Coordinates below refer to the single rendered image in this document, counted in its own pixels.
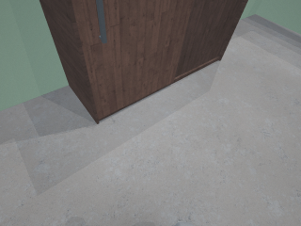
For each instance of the handle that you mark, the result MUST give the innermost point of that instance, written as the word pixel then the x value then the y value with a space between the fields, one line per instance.
pixel 100 11

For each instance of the wardrobe door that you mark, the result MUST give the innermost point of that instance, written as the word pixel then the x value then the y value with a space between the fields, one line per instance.
pixel 144 44
pixel 208 26

